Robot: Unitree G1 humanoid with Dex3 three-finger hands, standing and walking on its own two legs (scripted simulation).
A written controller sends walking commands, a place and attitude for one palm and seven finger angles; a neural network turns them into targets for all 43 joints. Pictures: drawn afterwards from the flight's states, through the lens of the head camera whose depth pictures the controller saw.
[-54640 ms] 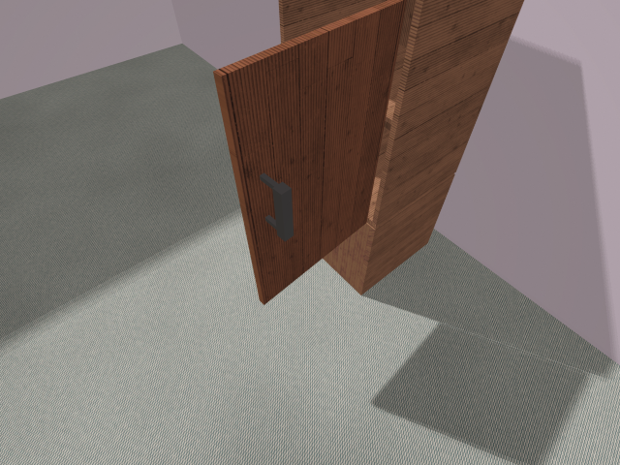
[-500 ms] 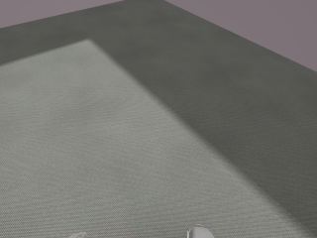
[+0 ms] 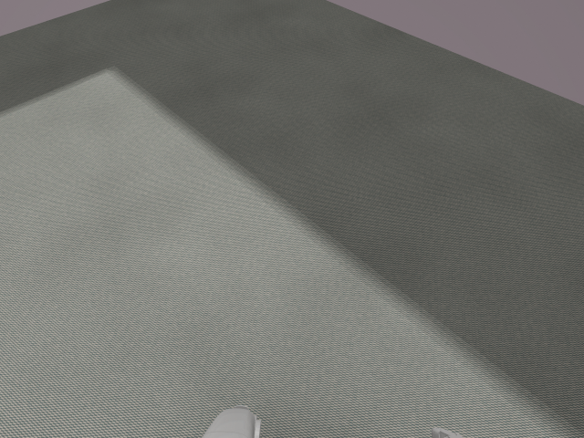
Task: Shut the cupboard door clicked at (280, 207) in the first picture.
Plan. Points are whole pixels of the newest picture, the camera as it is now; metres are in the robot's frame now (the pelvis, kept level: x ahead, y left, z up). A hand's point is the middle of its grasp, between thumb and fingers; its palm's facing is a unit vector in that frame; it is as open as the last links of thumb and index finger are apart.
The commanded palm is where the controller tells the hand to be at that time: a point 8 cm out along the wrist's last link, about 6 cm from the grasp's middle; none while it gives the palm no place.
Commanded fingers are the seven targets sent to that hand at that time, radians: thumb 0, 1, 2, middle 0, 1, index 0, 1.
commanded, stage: turn to face it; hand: left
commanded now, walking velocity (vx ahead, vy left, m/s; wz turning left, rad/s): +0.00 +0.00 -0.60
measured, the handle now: out of the picture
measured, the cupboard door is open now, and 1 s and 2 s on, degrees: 23 23 23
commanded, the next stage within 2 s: none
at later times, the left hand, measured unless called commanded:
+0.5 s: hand (152, 408) +0.17 +0.25 -0.17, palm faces -0.27 -0.94 -0.23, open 7.4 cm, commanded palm none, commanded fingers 0.00 0.90 0.90 -0.20 -0.30 -0.20 -0.30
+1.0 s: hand (238, 382) +0.22 +0.11 -0.16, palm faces -0.56 -0.80 -0.22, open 7.4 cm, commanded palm none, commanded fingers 0.00 0.90 0.90 -0.20 -0.30 -0.20 -0.30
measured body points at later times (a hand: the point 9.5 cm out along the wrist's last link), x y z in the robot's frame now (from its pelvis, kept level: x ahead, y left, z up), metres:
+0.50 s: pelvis +0.03 +0.05 +0.00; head +0.08 +0.06 +0.45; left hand +0.19 +0.29 -0.15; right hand +0.02 -0.21 -0.13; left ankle +0.05 +0.15 -0.74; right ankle -0.04 -0.09 -0.67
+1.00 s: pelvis +0.04 +0.00 +0.00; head +0.08 -0.04 +0.44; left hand +0.25 +0.15 -0.14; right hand -0.03 -0.26 -0.15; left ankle +0.13 +0.13 -0.69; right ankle -0.03 -0.07 -0.74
